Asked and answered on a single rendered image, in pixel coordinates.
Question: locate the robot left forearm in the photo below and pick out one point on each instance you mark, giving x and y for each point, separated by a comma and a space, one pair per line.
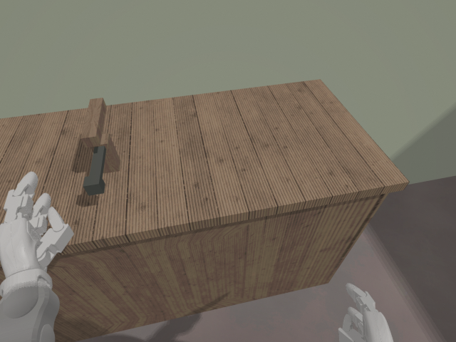
28, 307

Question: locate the tap lever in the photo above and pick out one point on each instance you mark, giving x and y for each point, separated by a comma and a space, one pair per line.
94, 184

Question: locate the robot right hand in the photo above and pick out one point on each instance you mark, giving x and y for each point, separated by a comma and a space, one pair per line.
372, 325

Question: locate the counter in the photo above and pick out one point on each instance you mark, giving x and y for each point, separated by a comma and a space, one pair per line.
210, 200

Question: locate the robot left hand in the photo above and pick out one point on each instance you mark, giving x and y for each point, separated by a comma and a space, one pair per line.
20, 234

